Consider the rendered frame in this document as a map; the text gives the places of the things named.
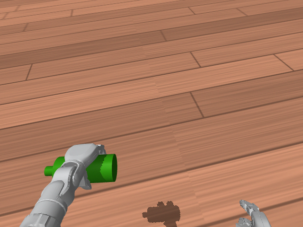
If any left robot hand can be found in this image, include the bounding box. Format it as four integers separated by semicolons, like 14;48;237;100
64;143;106;190

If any right robot hand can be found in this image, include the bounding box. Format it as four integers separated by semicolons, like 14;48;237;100
236;200;271;227

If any left robot arm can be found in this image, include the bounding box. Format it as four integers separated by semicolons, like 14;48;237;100
19;159;86;227

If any bottle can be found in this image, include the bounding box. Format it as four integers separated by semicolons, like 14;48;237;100
44;154;117;183

